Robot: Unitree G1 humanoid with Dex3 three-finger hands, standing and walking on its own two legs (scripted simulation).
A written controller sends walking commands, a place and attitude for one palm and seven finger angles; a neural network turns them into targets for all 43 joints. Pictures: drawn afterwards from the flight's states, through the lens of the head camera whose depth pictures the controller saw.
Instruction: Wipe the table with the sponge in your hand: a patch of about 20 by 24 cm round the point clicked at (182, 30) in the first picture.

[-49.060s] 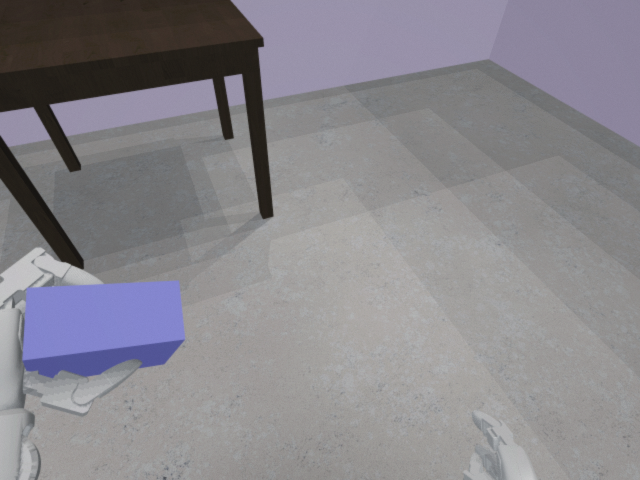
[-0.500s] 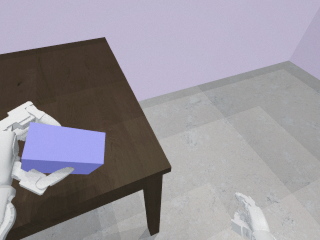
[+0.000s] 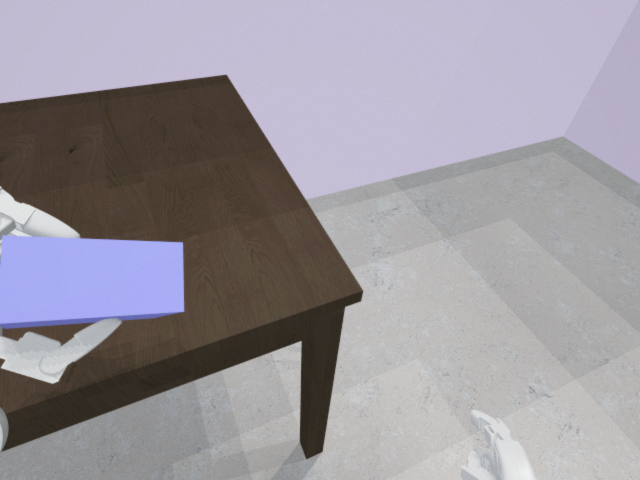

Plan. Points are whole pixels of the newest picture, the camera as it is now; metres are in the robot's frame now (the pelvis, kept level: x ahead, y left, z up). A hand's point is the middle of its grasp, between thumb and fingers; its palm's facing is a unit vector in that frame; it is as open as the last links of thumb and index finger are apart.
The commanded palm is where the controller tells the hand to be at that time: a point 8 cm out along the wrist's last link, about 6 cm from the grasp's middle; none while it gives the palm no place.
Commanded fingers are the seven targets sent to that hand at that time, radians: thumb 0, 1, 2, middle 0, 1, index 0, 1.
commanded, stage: step back with the hand held close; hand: left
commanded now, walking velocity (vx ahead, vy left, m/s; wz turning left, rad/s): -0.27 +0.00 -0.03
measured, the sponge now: (119, 285) +0.23 +0.20 +0.21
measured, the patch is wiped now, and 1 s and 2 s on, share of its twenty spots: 1.00 1.00 1.00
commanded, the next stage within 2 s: stop stepping back and stand still in 0.52 s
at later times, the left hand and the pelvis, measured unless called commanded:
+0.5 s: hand out of the picture +0.12 +0.23 +0.25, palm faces +0.35 -0.88 -0.31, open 10.1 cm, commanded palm +0.08 +0.29 +0.25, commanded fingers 0.00 0.10 1.30 -1.20 -1.60 -1.20 -1.60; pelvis -0.10 +0.02 +0.01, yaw -5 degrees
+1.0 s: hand out of the picture -0.01 +0.27 +0.25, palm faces +0.41 -0.88 -0.25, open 10.1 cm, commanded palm -0.06 +0.31 +0.25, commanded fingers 0.00 0.10 1.30 -1.20 -1.60 -1.20 -1.60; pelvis -0.25 +0.05 +0.02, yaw -6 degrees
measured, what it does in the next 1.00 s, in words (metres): walks backwards: right foot, then left foot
